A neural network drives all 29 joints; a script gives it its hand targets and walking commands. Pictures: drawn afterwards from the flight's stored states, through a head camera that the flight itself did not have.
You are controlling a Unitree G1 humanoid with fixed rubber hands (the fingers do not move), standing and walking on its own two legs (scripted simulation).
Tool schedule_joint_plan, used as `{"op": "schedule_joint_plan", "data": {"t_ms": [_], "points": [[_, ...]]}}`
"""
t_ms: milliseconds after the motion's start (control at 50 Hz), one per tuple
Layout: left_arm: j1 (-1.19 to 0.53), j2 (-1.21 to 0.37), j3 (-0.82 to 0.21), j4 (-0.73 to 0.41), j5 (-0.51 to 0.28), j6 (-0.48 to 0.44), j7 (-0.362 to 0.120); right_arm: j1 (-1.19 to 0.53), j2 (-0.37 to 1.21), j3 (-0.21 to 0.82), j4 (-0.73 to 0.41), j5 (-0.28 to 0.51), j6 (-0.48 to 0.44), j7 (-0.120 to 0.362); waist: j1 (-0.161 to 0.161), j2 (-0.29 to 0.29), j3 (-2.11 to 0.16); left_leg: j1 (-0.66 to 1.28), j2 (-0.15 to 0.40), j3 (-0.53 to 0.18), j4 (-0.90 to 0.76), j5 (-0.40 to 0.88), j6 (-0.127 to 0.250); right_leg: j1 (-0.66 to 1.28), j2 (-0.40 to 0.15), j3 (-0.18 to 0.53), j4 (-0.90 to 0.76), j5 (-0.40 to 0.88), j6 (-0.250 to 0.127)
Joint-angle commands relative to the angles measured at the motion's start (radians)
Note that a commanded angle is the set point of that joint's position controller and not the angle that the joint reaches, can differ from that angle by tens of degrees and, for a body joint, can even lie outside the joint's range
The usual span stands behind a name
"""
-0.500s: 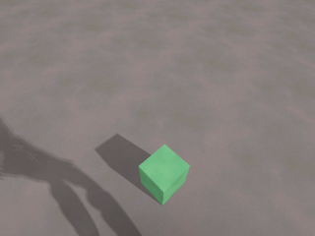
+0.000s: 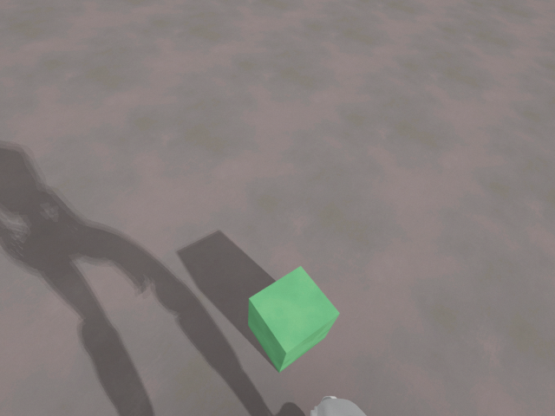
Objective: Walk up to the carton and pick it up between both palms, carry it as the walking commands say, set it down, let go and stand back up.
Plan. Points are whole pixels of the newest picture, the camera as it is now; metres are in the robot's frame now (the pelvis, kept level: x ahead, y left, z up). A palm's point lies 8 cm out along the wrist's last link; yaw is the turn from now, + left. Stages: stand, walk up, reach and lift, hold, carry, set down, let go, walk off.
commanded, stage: walk up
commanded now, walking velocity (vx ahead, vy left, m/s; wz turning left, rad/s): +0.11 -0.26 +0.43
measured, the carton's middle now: (289, 319) +0.48 -0.12 -0.66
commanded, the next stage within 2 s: none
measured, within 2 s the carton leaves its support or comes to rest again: neither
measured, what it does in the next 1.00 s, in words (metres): steps to the right, turning left: right foot, then left foot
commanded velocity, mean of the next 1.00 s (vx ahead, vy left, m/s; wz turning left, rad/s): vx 0.01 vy -0.23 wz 0.31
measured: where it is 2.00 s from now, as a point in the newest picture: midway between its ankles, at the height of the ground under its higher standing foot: outside the picture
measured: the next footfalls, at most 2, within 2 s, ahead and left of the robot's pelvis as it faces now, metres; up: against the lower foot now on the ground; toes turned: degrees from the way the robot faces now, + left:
right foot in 0.12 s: +0.09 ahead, -0.20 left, +0.00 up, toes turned -1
left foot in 0.42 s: +0.10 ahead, -0.03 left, +0.00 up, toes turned +17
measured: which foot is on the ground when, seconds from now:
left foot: down 0.00-0.10, up 0.12-0.40, down 0.42-0.78, up 0.80-1.00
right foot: up 0.00-0.10, down 0.12-0.42, up 0.44-0.78, down 0.80-1.00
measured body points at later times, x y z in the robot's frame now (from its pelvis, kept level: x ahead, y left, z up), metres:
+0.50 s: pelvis +0.08 -0.14 -0.01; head +0.10 -0.10 +0.43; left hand +0.02 +0.09 -0.18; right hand +0.24 -0.37 -0.13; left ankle +0.06 -0.04 -0.75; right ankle +0.07 -0.23 -0.70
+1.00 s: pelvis +0.14 -0.29 +0.00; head +0.17 -0.30 +0.45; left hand +0.11 -0.04 -0.13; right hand +0.28 -0.51 -0.16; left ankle +0.06 -0.17 -0.69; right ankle +0.20 -0.40 -0.75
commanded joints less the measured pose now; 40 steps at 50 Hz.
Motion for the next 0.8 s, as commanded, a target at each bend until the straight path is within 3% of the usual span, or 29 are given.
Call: {"op": "schedule_joint_plan", "data": {"t_ms": [0,40,60,80,100,120,140,180,200,260,300,340,360,380,400,420,440,460,480,500,520,540,600,660,700,720,740,760,780], "points": [[-0.035,0.041,0.015,-0.091,0.017,-0.003,-0.002,0.036,-0.232,-0.062,-0.029,0.003,0.014,-0.017,0.015,0.239,0.058,-0.036,0.186,-0.204,-0.154,0.044,0.177,0.001,-0.016,0.037,-0.118,-0.057,-0.005],[0.02,0.048,0.02,-0.095,0.016,-0.004,-0.006,0.014,-0.235,-0.059,-0.051,0.022,0.022,-0.022,0.051,0.227,0.026,-0.082,0.189,-0.2,-0.117,0.051,0.16,0.105,-0.024,0.052,-0.239,-0.033,-0.026],[0.113,0.045,0.025,-0.065,0.014,-0.009,-0.004,-0.02,-0.223,-0.052,-0.068,0.03,0.024,-0.021,0.105,0.168,0.003,-0.202,0.151,-0.146,-0.045,0.024,0.137,0.29,0.009,0.021,-0.35,0.023,-0.039],[0.202,0.075,0.034,-0.031,0.021,-0.015,0.002,-0.007,-0.167,-0.035,-0.079,0.015,0.02,-0.013,0.141,0.057,-0.063,-0.328,0.06,-0.068,0.087,-0.092,0.11,0.496,0.026,-0.013,-0.381,-0.014,-0.038],[0.284,0.135,0.048,-0.024,0.025,-0.02,0.005,-0.008,-0.086,-0.014,-0.12,-0.011,0.015,-0.011,0.174,-0.176,-0.094,-0.419,-0.039,0.035,0.336,-0.326,0.09,0.566,-0.145,0.135,-0.478,-0.161,-0.052],[0.249,0.186,0.049,-0.05,0.019,-0.027,0.012,-0.073,-0.054,-0.014,-0.182,0.003,0.022,-0.01,0.183,-0.345,-0.082,-0.51,-0.11,0.129,0.563,-0.416,0.087,0.489,-0.305,0.272,-0.572,-0.142,-0.135],[0.175,0.151,0.043,-0.073,0.028,-0.028,0.013,-0.079,-0.07,-0.019,-0.188,0.008,0.027,-0.013,0.143,-0.307,-0.048,-0.458,-0.08,0.114,0.67,-0.37,0.104,0.36,-0.303,0.3,-0.611,-0.136,-0.2],[0.097,0.072,0.014,-0.075,0.023,-0.035,0.029,-0.076,-0.071,-0.024,-0.165,-0.003,0.037,0.014,0.079,-0.128,-0.002,-0.371,-0.06,0.114,0.762,-0.26,0.106,0.259,-0.223,0.179,-0.576,-0.004,-0.201],[0.077,0.06,0.012,-0.082,0.024,-0.038,0.044,-0.057,-0.07,-0.03,-0.158,-0.009,0.042,0.026,0.067,-0.102,-0.012,-0.351,-0.061,0.126,0.79,-0.227,0.098,0.267,-0.212,0.121,-0.551,0.09,-0.204],[0.087,0.015,-0.007,-0.046,0.035,-0.035,0.061,-0.058,-0.041,-0.014,-0.151,0.005,0.048,0.025,0.056,-0.148,-0.004,-0.274,-0.094,0.142,0.61,-0.25,0.105,0.277,-0.18,0.024,-0.484,0.373,-0.212],[0.126,0.012,-0.012,-0.018,0.047,-0.025,0.061,-0.095,-0.027,0.004,-0.175,0.018,0.048,0.014,0.061,-0.169,0.001,-0.212,-0.11,0.146,0.432,-0.252,0.127,0.31,-0.182,0.016,-0.441,0.443,-0.211],[0.157,0.002,-0.014,0.012,0.045,-0.011,0.054,-0.107,-0.027,0.023,-0.17,0.027,0.05,0.002,0.055,-0.162,-0.014,-0.107,-0.119,0.168,0.294,-0.167,0.132,0.309,-0.164,0.001,-0.406,0.469,-0.209],[0.164,0.005,-0.009,0.019,0.041,-0.002,0.051,-0.101,-0.028,0.03,-0.165,0.032,0.048,-0.005,0.041,-0.145,-0.012,-0.043,-0.114,0.171,0.191,-0.098,0.127,0.3,-0.148,-0.014,-0.375,0.453,-0.194],[0.166,0.013,-0.004,0.02,0.035,0.003,0.045,-0.067,-0.056,0.026,-0.149,0.033,0.041,-0.014,0.01,-0.099,-0.013,0.079,-0.078,0.144,0.053,0.045,0.129,0.234,-0.118,-0.059,-0.305,0.452,-0.155],[0.165,0.02,-0.002,-0.002,0.027,-0.003,0.041,0.0,-0.127,0.002,-0.136,0.021,0.03,-0.024,-0.031,0.006,-0.029,0.267,0.054,-0.012,-0.046,0.139,0.152,0.064,-0.091,-0.074,-0.163,0.31,-0.103],[0.161,-0.019,-0.008,-0.07,0.025,-0.004,0.035,0.052,-0.281,-0.033,-0.13,0.022,0.036,-0.036,-0.036,0.318,-0.017,0.385,0.459,-0.447,-0.047,0.646,0.28,-0.208,0.019,-0.072,0.09,-0.275,-0.039],[0.081,0.058,0.025,-0.064,0.037,0.015,0.037,0.074,-0.261,-0.035,-0.087,0.036,0.05,-0.036,-0.031,0.181,-0.027,0.255,0.439,-0.384,0.001,0.829,0.353,-0.18,-0.028,0.036,0.228,-0.264,-0.026],[0.087,0.05,0.029,-0.06,0.038,0.024,0.03,0.039,-0.211,-0.037,-0.078,0.033,0.053,-0.034,-0.005,0.151,-0.007,0.174,0.375,-0.293,-0.018,0.648,0.337,-0.158,-0.035,0.07,0.292,-0.2,-0.01],[0.091,0.043,0.033,-0.058,0.047,0.03,0.019,-0.032,-0.2,-0.042,-0.096,0.027,0.055,-0.032,0.023,0.101,0.021,0.119,0.324,-0.226,-0.009,0.63,0.306,-0.162,-0.032,0.09,0.336,-0.154,0.001],[0.095,0.034,0.029,-0.067,0.049,0.035,0.005,-0.08,-0.189,-0.039,-0.115,0.022,0.054,-0.032,0.044,0.1,0.034,0.092,0.253,-0.137,0.03,0.699,0.264,-0.155,-0.038,0.103,0.313,-0.106,-0.004],[0.13,0.015,0.02,-0.064,0.038,0.036,-0.009,-0.115,-0.181,-0.034,-0.128,0.024,0.048,-0.028,0.059,0.143,0.02,0.074,0.199,-0.065,0.051,0.787,0.249,-0.137,-0.013,0.081,0.302,-0.058,-0.004],[0.134,0.002,0.016,-0.064,0.027,0.035,-0.016,-0.13,-0.18,-0.035,-0.14,0.022,0.041,-0.021,0.058,0.162,0.0,0.058,0.171,-0.04,0.051,0.767,0.241,-0.115,0.008,0.055,0.286,-0.031,-0.004],[0.061,-0.014,0.001,-0.095,0.006,0.03,-0.025,-0.125,-0.209,-0.05,-0.147,0.009,0.028,-0.001,0.039,0.22,-0.023,-0.033,0.129,-0.018,-0.042,0.419,0.227,-0.024,0.014,0.011,0.126,0.027,-0.006],[0.04,0.007,-0.002,-0.079,0.005,0.03,-0.022,-0.154,-0.259,-0.062,-0.166,0.002,0.026,0.017,0.025,0.276,-0.011,-0.128,0.115,-0.042,-0.131,0.057,0.201,0.115,0.042,-0.017,-0.058,-0.004,-0.016],[0.061,0.022,0.003,-0.067,0.001,0.026,-0.021,-0.173,-0.284,-0.066,-0.167,0.011,0.035,0.021,0.046,0.276,-0.012,-0.164,0.142,-0.078,-0.149,-0.075,0.183,0.21,0.023,0.004,-0.165,0.006,-0.029],[0.102,0.028,0.006,-0.042,-0.001,0.016,-0.012,-0.192,-0.278,-0.06,-0.173,0.02,0.037,0.028,0.068,0.235,-0.028,-0.19,0.112,-0.05,-0.101,-0.101,0.159,0.299,0.036,-0.021,-0.275,0.056,-0.039],[0.161,0.042,0.011,-0.003,0.001,0.005,-0.003,-0.181,-0.244,-0.048,-0.163,0.019,0.039,0.034,0.085,0.153,-0.057,-0.232,0.064,-0.022,-0.013,-0.131,0.143,0.417,0.057,-0.054,-0.349,0.047,-0.046],[0.238,0.086,0.018,0.021,0.01,-0.012,0.008,-0.135,-0.159,-0.027,-0.158,0.018,0.04,0.038,0.113,0.014,-0.068,-0.303,-0.016,0.036,0.14,-0.185,0.115,0.515,-0.029,0.025,-0.448,0.038,-0.052],[0.271,0.162,0.028,0.004,0.011,-0.031,0.02,-0.136,-0.054,0.0,-0.19,0.003,0.043,0.045,0.111,-0.207,-0.063,-0.373,-0.113,0.086,0.399,-0.382,0.077,0.48,-0.294,0.283,-0.558,0.0,-0.076]]}}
